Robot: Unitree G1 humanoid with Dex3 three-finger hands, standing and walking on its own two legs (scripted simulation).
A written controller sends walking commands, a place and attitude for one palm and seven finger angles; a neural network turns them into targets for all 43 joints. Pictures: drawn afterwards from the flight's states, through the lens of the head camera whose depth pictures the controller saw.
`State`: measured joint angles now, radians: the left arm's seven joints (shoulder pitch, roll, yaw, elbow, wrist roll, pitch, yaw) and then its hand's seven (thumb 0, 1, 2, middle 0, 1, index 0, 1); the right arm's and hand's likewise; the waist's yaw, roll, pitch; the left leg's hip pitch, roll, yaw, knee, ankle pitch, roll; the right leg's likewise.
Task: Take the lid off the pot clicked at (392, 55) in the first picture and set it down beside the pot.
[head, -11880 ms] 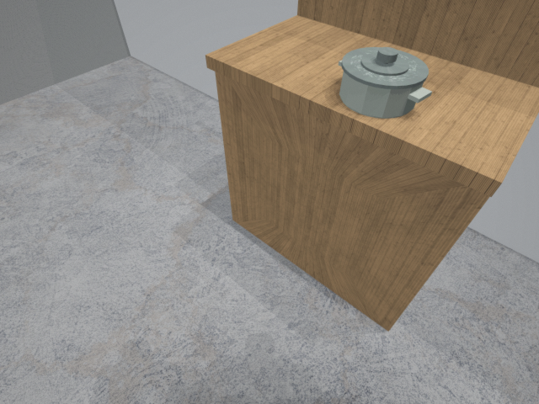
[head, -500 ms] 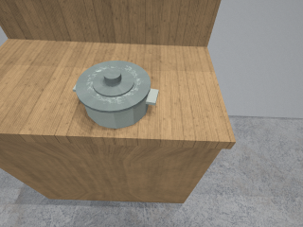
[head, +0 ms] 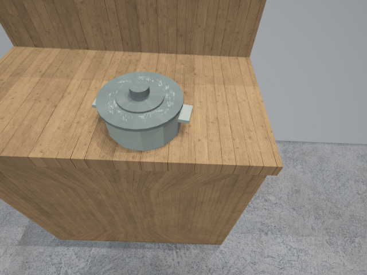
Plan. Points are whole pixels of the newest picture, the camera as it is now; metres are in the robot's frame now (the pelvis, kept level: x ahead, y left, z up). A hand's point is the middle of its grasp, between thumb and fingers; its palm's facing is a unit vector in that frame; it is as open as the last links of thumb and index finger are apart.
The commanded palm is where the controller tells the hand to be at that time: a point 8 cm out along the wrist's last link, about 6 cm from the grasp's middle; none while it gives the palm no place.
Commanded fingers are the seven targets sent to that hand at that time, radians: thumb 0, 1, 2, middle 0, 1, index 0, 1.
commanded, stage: look again from close up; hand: left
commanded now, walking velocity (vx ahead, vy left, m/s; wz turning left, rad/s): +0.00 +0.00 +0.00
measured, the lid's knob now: (139, 88) +0.46 +0.14 +0.16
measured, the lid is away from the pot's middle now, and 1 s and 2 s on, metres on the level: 0.00 0.00 0.00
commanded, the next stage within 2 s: lift the closed hand beside the body in 0.18 s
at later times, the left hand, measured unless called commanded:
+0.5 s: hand out of the picture +0.13 +0.20 -0.06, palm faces +0.20 -0.94 -0.28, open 6.4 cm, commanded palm +0.07 +0.25 -0.01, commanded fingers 0.00 0.90 0.90 -0.73 -0.88 -0.73 -0.88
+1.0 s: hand out of the picture +0.10 +0.24 +0.08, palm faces +0.34 -0.85 -0.40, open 3.0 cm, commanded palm +0.05 +0.27 +0.12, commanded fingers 0.00 0.90 0.90 -1.30 -1.50 -1.30 -1.50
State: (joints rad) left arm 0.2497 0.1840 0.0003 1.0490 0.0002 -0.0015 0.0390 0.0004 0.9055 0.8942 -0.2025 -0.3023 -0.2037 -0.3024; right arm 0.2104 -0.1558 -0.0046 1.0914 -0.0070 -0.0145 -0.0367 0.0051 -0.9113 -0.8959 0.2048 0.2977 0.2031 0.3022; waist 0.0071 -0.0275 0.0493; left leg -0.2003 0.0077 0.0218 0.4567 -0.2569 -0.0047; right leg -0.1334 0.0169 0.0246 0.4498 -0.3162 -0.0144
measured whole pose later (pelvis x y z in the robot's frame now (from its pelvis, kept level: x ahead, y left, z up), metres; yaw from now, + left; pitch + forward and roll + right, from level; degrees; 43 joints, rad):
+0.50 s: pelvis -0.02 +0.01 +0.00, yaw +2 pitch -2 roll +0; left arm 0.45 0.17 0.03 0.25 0.00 -0.01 0.11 0.00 0.91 0.89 -0.37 -0.48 -0.37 -0.48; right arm 0.22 -0.20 -0.03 0.78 0.03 -0.16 -0.02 0.01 -0.91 -0.90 0.20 0.30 0.20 0.30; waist -0.01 0.03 -0.03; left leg -0.21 -0.01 0.00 0.46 -0.22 0.01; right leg -0.13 0.00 0.00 0.46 -0.30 0.00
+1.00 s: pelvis -0.03 +0.00 +0.00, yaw +2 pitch -4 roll +0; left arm 0.69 0.29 0.18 -0.36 -0.03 -0.07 0.08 0.01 0.90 0.89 -1.24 -1.44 -1.24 -1.44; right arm 0.21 -0.18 0.03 0.60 0.00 -0.17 -0.06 0.01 -0.90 -0.90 0.21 0.30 0.21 0.30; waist 0.08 0.05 0.01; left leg -0.18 0.00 -0.02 0.48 -0.23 0.00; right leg -0.08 0.01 -0.02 0.44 -0.29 -0.01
